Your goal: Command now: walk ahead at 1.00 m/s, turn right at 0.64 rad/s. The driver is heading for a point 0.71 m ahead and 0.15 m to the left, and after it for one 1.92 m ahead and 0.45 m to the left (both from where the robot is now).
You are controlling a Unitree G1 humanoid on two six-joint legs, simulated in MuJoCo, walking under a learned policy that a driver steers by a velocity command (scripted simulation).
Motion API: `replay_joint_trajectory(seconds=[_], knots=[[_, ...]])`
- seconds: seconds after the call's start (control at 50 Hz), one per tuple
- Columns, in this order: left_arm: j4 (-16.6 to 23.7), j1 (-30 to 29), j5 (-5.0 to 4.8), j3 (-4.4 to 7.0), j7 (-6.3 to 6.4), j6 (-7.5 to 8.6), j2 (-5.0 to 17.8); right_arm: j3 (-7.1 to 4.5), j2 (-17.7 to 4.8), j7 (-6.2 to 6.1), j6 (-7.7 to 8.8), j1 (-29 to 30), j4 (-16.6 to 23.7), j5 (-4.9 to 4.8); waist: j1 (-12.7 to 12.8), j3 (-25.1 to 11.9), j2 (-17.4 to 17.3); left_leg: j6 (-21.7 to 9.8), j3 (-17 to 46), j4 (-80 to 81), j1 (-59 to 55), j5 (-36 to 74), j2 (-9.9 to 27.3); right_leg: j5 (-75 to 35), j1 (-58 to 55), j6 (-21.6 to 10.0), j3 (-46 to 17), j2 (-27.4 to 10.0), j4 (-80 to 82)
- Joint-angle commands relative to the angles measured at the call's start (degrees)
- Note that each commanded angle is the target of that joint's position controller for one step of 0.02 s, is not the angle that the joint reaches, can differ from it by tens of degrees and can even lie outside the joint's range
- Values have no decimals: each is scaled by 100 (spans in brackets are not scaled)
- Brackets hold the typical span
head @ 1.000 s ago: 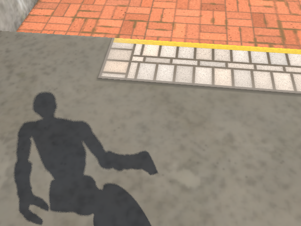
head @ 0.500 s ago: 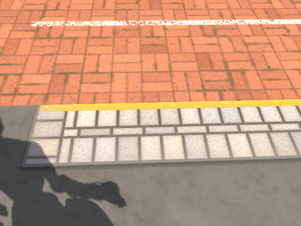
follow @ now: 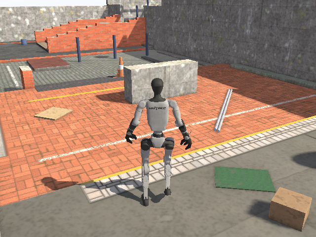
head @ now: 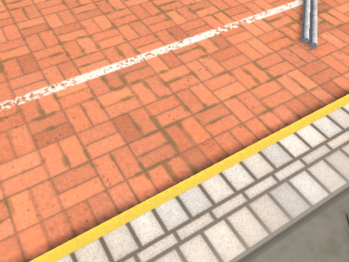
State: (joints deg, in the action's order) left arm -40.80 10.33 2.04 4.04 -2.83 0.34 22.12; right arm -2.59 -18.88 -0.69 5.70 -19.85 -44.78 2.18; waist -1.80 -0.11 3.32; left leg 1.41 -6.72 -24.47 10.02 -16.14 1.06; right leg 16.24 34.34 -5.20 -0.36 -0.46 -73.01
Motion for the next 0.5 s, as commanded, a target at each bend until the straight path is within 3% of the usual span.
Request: replay_joint_trajectory(seconds=[0.02, 0.06, 0.1, 0.14, 0.16, 0.18, 0.2, 0.22, 0.24, 0.26, 0.28, 0.3, 0.32, 0.36, 0.4, 0.42, 0.46, 0.48, 0.5], knots=[[757, -434, 47, -236, -129, 8, -324, 23, -171, 88, 204, -160, 29, -64, 240, 298, -831, -766, 1145, 1554, -410, 1478, 1381, -432, 1132, 50, -495, -372, 446], [886, -733, 34, -305, -174, 52, -264, 14, -277, 114, 233, 15, -18, -52, 359, 559, -732, -702, 404, 1880, -13, 1782, 1089, -1182, 686, 52, -271, -287, 1680], [981, -1200, 8, -376, -261, 102, -281, -4, -469, 133, 236, -239, -165, -90, 222, 790, -552, -701, -18, 2383, 278, 2366, 1036, -1624, -165, -70, 362, -65, 2738], [997, -1382, -6, -400, -247, 153, -231, -26, -733, 122, 178, -588, -397, -110, 225, 827, -547, -836, -71, 2257, -197, 4177, 1187, -1456, -704, -232, 575, 161, 3269], [925, -1256, 36, -372, -197, 169, -124, -46, -902, 96, 134, -721, -492, -124, 342, 602, -651, -856, -93, 1802, -658, 5744, 1224, -1166, -1013, -311, 739, 361, 3386], [791, -769, 91, -316, -116, 193, -3, -72, -1101, 49, 70, -763, -569, -125, 646, 223, -849, -849, -60, 917, -887, 6906, 1283, -797, -1676, -390, 737, 507, 3473], [449, 334, 116, -204, -11, 208, 187, -93, -1250, 5, 1, -663, -589, -126, 1208, -374, -980, -808, 32, -408, -725, 7202, 1305, -591, -2883, -471, 501, 559, 3631], [108, 1428, 190, -60, 116, 221, 474, -92, -1247, -5, -32, -521, -540, -176, 1789, -888, -917, -745, 66, -2099, 161, 6083, 1067, -607, -4385, -529, 78, 213, 3980], [-65, 1861, 253, 86, 254, 240, 1062, 51, -432, 59, -39, -807, -367, -82, 1394, -1617, 309, -761, 269, -4405, 1457, 392, 355, 951, -5657, -407, -1642, -1388, 4001], [130, 1712, 250, 147, 304, 251, 1274, 100, -149, 59, -26, -1336, -102, -373, 951, -2617, 967, -741, 1186, -6022, 2742, -1164, -244, 1446, -6285, -688, -4418, -2646, 5048], [54, 1403, 128, 117, 307, 257, 830, -35, -676, 18, -60, -440, -32, -307, 1050, -1635, -95, -768, 1292, -5973, 3257, -380, 104, 1165, -5420, -533, -3666, -2232, 5378], [-53, 1043, 98, 30, 292, 331, 512, -7, -490, 54, -59, -255, 15, -302, 758, -641, -70, -737, 1133, -5621, 3298, 20, 286, 428, -4460, -549, -2781, -2036, 5502], [-137, 830, 89, -1, 257, 404, 257, 20, -316, 90, -112, -269, -109, -263, 510, -186, -237, -686, 1134, -5299, 3059, 170, 490, -206, -3723, -470, -2106, -1774, 5695], [-254, 765, 7, -73, 262, 507, -68, 31, -50, 185, -337, -594, -303, -151, 147, 50, -4, -590, 1116, -5029, 2476, 281, 685, -477, -2815, -316, -1170, -1508, 6032], [-434, 773, -140, -104, 236, 616, -273, -26, 46, 275, -520, -215, -227, -137, 34, 424, -124, -587, 1085, -4761, 2818, 448, 771, -905, -2703, -67, -376, -1222, 6348], [-475, 824, -173, -84, 223, 674, -191, -3, 169, 312, -558, 65, -34, -140, 8, 549, 136, -568, 975, -4499, 2917, 688, 815, -1454, -2565, -34, -48, -1291, 6443], [-580, 760, -152, -123, 220, 742, -387, 55, 294, 364, -538, 777, 247, -158, -17, 854, 192, -601, 648, -3649, 2919, 1492, 717, -2265, -2285, 104, 838, -919, 6544], [-567, 632, -142, -132, 253, 757, -364, 65, 251, 436, -492, 1110, 341, -164, -7, 954, 36, -644, 486, -2918, 2739, 1965, 607, -2395, -2140, 159, 1128, -764, 6593], [-576, 668, -144, -91, 310, 783, -148, 86, 254, 514, -469, 1244, 431, -157, -9, 862, -68, -705, 219, -2322, 2356, 2295, 481, -2689, -2139, 209, 1395, -781, 6662]])
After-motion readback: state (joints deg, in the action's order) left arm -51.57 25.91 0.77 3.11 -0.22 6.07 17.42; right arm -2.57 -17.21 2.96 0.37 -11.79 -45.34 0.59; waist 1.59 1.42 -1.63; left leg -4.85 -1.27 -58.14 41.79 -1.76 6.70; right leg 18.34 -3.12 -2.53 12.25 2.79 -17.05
